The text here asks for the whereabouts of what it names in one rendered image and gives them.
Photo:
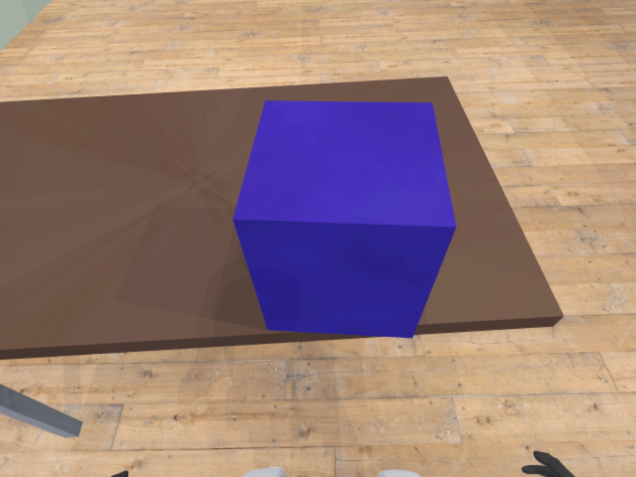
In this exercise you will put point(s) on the carton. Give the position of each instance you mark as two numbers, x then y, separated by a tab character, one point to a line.
344	215

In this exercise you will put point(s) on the table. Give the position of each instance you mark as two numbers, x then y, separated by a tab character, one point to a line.
117	231

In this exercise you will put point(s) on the robot right hand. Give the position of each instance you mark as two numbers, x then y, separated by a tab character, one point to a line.
553	467

